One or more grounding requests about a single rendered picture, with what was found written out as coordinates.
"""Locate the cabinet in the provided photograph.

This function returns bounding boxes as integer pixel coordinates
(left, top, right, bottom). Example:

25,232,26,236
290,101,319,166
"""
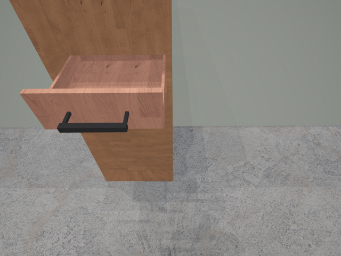
9,0,173,181

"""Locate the drawer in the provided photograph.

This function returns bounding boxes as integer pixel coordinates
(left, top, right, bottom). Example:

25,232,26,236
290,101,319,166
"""
19,54,166,130

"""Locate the handle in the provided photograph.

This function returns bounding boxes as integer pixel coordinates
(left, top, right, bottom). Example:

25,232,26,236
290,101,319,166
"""
57,111,129,133

